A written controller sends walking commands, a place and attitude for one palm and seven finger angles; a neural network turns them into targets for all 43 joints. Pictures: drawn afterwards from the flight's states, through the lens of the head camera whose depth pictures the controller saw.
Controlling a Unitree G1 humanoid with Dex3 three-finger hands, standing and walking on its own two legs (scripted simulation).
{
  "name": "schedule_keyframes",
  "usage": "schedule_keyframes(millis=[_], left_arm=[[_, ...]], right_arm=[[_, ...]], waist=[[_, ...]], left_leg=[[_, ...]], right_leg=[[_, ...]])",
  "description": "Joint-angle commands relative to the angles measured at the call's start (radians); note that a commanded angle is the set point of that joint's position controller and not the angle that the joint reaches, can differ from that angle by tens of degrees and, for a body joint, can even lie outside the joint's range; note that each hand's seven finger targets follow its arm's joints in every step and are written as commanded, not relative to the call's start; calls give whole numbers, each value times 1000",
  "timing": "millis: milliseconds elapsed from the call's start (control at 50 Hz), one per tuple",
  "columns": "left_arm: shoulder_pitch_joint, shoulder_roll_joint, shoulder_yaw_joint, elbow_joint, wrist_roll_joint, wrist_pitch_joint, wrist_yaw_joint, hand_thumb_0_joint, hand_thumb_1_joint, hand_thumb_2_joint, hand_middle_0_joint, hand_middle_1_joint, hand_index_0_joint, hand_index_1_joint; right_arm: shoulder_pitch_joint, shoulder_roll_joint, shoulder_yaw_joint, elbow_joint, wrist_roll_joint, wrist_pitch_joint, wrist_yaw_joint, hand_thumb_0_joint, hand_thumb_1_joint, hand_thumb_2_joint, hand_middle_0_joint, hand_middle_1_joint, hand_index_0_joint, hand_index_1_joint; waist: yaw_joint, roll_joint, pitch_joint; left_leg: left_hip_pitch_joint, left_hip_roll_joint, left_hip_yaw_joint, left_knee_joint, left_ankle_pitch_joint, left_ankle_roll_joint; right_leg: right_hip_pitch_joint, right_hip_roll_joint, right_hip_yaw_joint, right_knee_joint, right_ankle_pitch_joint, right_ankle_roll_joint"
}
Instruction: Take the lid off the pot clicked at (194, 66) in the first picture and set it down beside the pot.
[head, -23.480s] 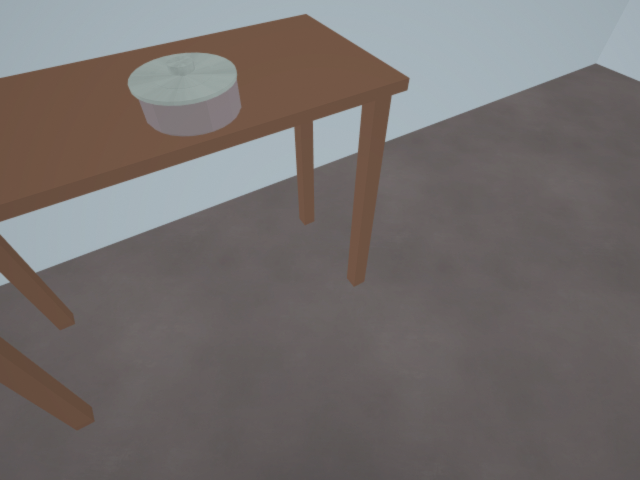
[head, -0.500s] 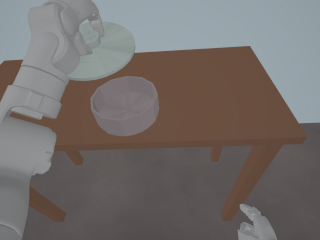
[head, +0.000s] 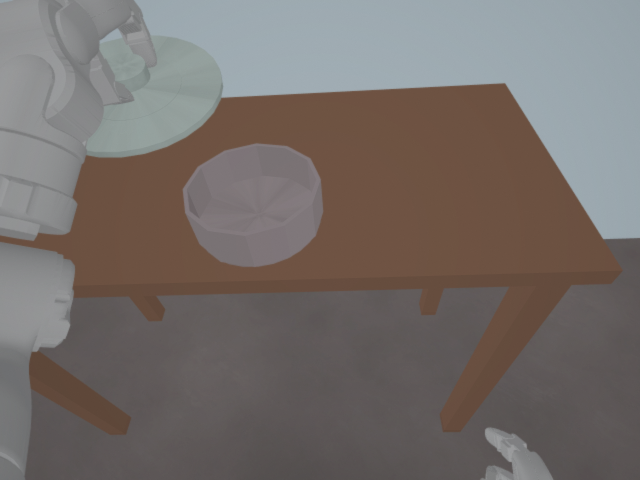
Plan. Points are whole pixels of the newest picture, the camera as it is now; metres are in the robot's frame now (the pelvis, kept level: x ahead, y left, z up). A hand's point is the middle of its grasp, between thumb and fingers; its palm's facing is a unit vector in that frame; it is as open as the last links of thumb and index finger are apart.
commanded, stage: move the lid sideways beside the pot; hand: left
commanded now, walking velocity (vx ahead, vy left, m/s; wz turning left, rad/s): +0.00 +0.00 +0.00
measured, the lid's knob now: (125, 72) +0.48 +0.22 +0.29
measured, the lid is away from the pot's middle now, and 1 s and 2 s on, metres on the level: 0.11 0.22 0.22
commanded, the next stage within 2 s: lower the lid onto the table in 1.14 s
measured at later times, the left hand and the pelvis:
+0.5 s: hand (52, 82) +0.44 +0.28 +0.30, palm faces -0.13 -0.07 -0.99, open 8.2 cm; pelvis +0.00 +0.00 +0.00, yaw +0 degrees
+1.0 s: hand (9, 82) +0.43 +0.32 +0.30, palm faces -0.12 -0.08 -0.99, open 8.3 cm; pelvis +0.00 +0.00 +0.00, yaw +0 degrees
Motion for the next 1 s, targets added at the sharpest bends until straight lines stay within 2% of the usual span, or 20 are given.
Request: schedule_keyframes(millis=[0,20,200,220,260,340,400,420,500,520,600,620,700,720,740,800,820,900,940,980], left_arm=[[-525,259,113,-91,28,-9,50,0,533,1124,-965,-1054,-837,-941],[-590,340,163,-158,53,-16,56,0,533,1124,-965,-1054,-837,-941],[-532,333,152,-104,40,-42,55,0,533,1124,-965,-1054,-837,-941],[-608,420,205,-193,64,-54,62,0,533,1124,-965,-1054,-837,-941],[-631,341,141,-158,62,-57,57,0,533,1124,-965,-1054,-837,-941],[-576,397,189,-116,65,-64,56,0,533,1124,-965,-1054,-837,-941],[-550,335,126,-87,45,-68,52,0,533,1124,-965,-1054,-837,-941],[-601,420,184,-127,70,-73,59,0,533,1124,-965,-1054,-837,-941],[-549,412,175,-55,60,-92,59,0,533,1124,-965,-1054,-837,-941],[-626,488,224,-139,80,-102,64,0,533,1124,-965,-1054,-837,-941],[-527,387,151,-32,59,-102,53,0,533,1124,-965,-1054,-837,-941],[-578,479,214,-96,79,-107,59,0,533,1124,-965,-1054,-837,-941],[-527,413,167,-55,61,-111,55,0,533,1124,-965,-1054,-837,-941],[-563,529,252,-97,86,-117,64,0,533,1124,-965,-1054,-837,-941],[-577,538,260,-110,87,-125,64,0,533,1124,-965,-1054,-837,-941],[-493,456,200,-10,67,-120,53,0,533,1124,-965,-1054,-837,-941],[-540,568,280,-95,86,-128,61,0,533,1124,-965,-1054,-837,-941],[-506,478,211,-64,65,-131,54,0,533,1124,-965,-1054,-837,-941],[-516,590,298,-47,93,-139,61,0,533,1124,-965,-1054,-837,-941],[-532,527,236,-21,87,-140,55,0,533,1124,-965,-1054,-837,-941]], right_arm=[[-80,-130,-45,-133,10,-28,-5,0,-900,-900,200,300,200,300],[-86,-125,-42,-141,8,-25,-3,0,-900,-900,200,300,200,300],[-51,-142,-49,-135,14,-18,-9,0,-900,-900,200,300,200,300],[-65,-132,-46,-149,10,-21,-7,0,-900,-900,200,300,200,300],[-77,-121,-43,-146,14,-19,-12,0,-900,-900,200,300,200,300],[-60,-134,-47,-140,11,-11,-11,0,-900,-900,200,300,200,300],[-40,-143,-49,-129,20,-5,-13,0,-900,-900,200,300,200,300],[-47,-136,-47,-134,14,-6,-13,0,-900,-900,200,300,200,300],[-25,-148,-49,-125,16,-2,-21,0,-900,-900,200,300,200,300],[-30,-141,-48,-132,13,-2,-17,0,-900,-900,200,300,200,300],[-19,-146,-52,-126,19,5,-18,0,-900,-900,200,300,200,300],[-19,-144,-51,-123,16,8,-15,0,-900,-900,200,300,200,300],[-12,-150,-53,-125,21,12,-18,0,-900,-900,200,300,200,300],[-11,-149,-51,-122,16,15,-16,0,-900,-900,200,300,200,300],[-29,-150,-48,-132,15,17,-18,0,-900,-900,200,300,200,300],[-2,-156,-53,-118,23,22,-18,0,-900,-900,200,300,200,300],[-15,-154,-52,-128,18,24,-16,0,-900,-900,200,300,200,300],[-13,-155,-55,-130,25,29,-17,0,-900,-900,200,300,200,300],[-15,-155,-52,-126,17,35,-21,0,-900,-900,200,300,200,300],[-22,-148,-50,-127,21,41,-24,0,-900,-900,200,300,200,300]], waist=[[-10,-72,-354],[5,-63,-401],[-10,-18,-395],[7,-4,-463],[-18,3,-417],[-11,-33,-407],[-28,7,-376],[-14,8,-412],[-25,9,-406],[-11,9,-459],[-34,31,-371],[-19,21,-419],[-34,45,-391],[-16,24,-436],[-15,44,-455],[-32,21,-374],[-8,24,-441],[-28,53,-401],[-17,25,-421],[-31,17,-380]], left_leg=[[273,-1,-54,0,259,20],[275,-1,-52,-11,249,17],[300,5,-63,1,277,18],[307,-1,-60,-3,280,18],[322,0,-62,7,305,22],[297,0,-60,2,278,25],[308,6,-66,1,294,20],[308,5,-63,-7,262,18],[311,6,-64,7,305,24],[318,4,-63,-1,313,21],[314,7,-64,12,323,23],[318,10,-63,-1,312,21],[332,10,-66,16,357,24],[325,13,-63,6,344,22],[328,9,-59,14,369,27],[311,16,-65,13,362,24],[311,14,-54,7,349,23],[332,18,-67,18,388,26],[309,16,-53,16,353,29],[292,14,-52,9,311,28]], right_leg=[[-23,54,-2,-53,272,-58],[6,59,2,-47,265,-58],[-27,61,-4,-57,246,-62],[15,65,5,-49,257,-61],[-32,66,-2,-49,254,-62],[-13,69,-3,-57,256,-61],[-47,65,-9,-70,244,-62],[-24,71,-4,-68,229,-60],[-26,67,-4,-71,258,-63],[10,71,0,-65,269,-59],[-54,70,-10,-78,253,-63],[-19,74,-5,-75,253,-59],[-50,73,-10,-79,262,-63],[-11,76,-4,-73,265,-59],[-2,75,-1,-63,281,-62],[-46,74,-13,-81,263,-61],[4,74,0,-71,274,-57],[-45,74,-11,-78,262,-60],[-11,78,-3,-69,262,-59],[-33,75,-9,-74,244,-57]])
